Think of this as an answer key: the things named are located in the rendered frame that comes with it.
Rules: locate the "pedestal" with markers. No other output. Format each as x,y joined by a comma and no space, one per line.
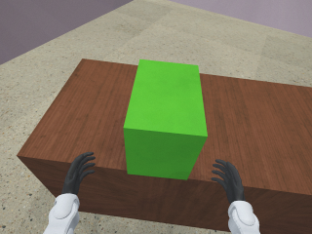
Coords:
262,128

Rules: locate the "robot left hand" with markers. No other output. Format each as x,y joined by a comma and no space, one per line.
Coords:
75,173

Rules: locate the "robot right hand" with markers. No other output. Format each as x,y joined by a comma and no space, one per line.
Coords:
231,183

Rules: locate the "carton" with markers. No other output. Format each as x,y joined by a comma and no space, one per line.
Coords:
165,127

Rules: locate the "left robot forearm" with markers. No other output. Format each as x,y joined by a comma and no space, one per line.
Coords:
64,215

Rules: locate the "right robot forearm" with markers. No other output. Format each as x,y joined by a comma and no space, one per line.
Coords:
242,219

